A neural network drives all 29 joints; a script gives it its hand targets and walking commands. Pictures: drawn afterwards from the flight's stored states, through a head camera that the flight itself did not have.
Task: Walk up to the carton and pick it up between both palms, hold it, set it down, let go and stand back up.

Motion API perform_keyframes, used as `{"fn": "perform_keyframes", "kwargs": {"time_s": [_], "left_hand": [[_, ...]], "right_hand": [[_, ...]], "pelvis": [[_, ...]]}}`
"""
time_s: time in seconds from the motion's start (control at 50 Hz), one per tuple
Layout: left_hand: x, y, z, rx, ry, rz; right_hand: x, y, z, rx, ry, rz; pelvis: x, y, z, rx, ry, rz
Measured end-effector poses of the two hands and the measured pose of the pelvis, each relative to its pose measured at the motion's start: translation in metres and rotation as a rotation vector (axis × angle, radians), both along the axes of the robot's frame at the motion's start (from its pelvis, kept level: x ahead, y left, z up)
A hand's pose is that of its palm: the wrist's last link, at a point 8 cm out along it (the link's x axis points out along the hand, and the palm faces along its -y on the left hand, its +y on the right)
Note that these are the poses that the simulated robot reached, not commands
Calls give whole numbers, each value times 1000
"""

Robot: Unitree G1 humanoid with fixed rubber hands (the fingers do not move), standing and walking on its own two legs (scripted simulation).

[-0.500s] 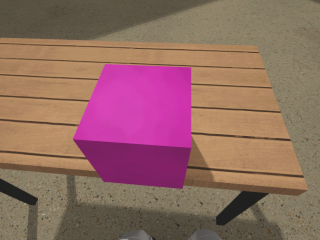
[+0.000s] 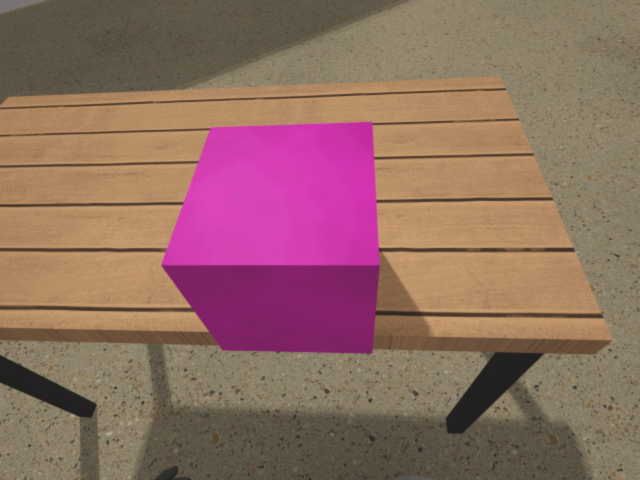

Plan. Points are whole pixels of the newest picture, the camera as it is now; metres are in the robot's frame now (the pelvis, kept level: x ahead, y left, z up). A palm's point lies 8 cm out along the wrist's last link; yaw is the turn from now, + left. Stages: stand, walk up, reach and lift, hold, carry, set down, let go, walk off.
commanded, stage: walk up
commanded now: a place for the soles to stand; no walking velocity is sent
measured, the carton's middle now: (293, 242) +0.38 +0.05 +0.07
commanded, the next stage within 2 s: none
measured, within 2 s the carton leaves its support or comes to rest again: neither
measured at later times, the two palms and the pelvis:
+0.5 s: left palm out of the picture +0.03 +0.28 -0.12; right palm out of the picture +0.06 -0.23 -0.12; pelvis +0.01 +0.02 +0.01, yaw +1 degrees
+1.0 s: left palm out of the picture -0.01 +0.36 -0.11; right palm out of the picture +0.06 -0.22 -0.13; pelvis -0.04 +0.07 +0.00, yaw +1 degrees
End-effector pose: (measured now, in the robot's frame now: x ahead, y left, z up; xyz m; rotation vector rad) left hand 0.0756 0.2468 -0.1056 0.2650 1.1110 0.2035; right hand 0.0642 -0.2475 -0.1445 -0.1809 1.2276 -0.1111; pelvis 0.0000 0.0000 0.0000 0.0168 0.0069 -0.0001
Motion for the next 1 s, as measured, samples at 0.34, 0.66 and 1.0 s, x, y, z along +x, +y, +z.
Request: {"fn": "perform_keyframes", "kwargs": {"time_s": [0.34, 0.66, 1.0], "left_hand": [[-45, 23, -27, -83, 159, -6], [-31, 27, -17, -27, 157, 10], [-81, 118, -4, 124, 125, 45]], "right_hand": [[-8, 21, 29, -52, -59, 15], [-1, 11, 18, -47, -31, 48], [-6, 33, 15, -124, -12, 93]], "pelvis": [[5, 20, 5, -16, -25, 2], [13, 11, 5, -19, -33, 24], [-44, 70, -4, -25, -36, 24]]}}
